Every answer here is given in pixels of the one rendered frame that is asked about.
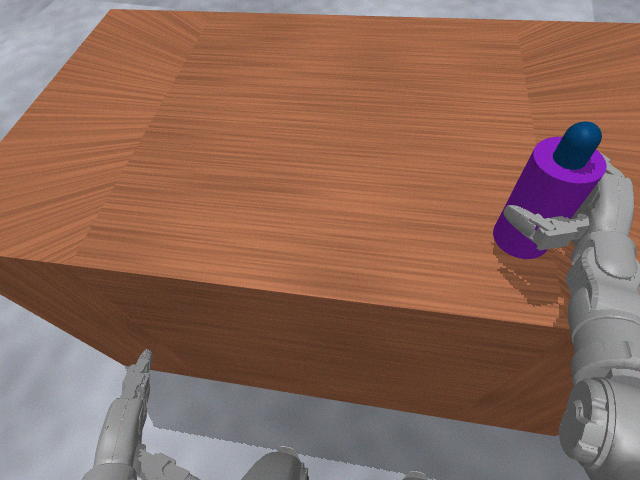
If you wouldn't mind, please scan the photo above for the right robot arm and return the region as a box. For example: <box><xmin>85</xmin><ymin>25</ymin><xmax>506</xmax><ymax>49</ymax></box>
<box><xmin>559</xmin><ymin>231</ymin><xmax>640</xmax><ymax>480</ymax></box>

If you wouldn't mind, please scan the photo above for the right robot hand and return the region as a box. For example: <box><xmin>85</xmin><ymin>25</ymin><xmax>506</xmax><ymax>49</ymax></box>
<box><xmin>503</xmin><ymin>152</ymin><xmax>634</xmax><ymax>250</ymax></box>

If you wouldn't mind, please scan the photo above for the bottle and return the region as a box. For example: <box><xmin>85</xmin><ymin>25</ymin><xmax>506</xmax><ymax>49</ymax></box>
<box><xmin>493</xmin><ymin>122</ymin><xmax>607</xmax><ymax>259</ymax></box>

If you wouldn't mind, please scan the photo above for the left robot hand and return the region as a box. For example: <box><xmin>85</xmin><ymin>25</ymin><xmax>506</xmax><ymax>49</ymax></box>
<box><xmin>93</xmin><ymin>349</ymin><xmax>200</xmax><ymax>480</ymax></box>

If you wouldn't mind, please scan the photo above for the left robot arm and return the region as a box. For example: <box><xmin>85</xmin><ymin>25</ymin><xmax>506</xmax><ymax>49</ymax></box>
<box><xmin>82</xmin><ymin>463</ymin><xmax>137</xmax><ymax>480</ymax></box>

